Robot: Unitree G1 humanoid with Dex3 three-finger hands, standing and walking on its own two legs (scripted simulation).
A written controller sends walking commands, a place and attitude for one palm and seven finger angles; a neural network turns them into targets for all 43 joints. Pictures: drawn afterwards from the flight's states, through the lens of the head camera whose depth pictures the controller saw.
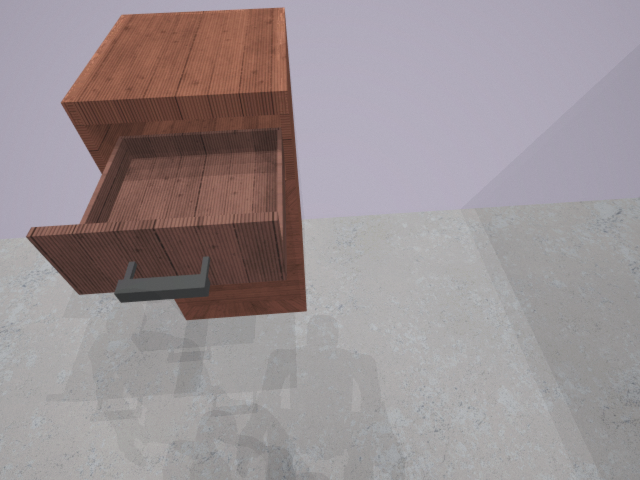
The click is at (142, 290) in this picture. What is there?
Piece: drawer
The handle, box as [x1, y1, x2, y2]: [114, 256, 209, 302]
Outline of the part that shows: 209,258 208,256 203,257 201,272 199,274 136,279 132,278 136,264 134,261 129,262 124,278 122,280 118,280 114,293 121,302 207,296 209,288 209,281 207,277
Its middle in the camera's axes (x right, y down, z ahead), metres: -0.26 +0.06 +0.65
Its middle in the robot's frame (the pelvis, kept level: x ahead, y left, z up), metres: +0.42 +0.29 -0.05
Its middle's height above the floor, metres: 0.72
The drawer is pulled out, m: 0.30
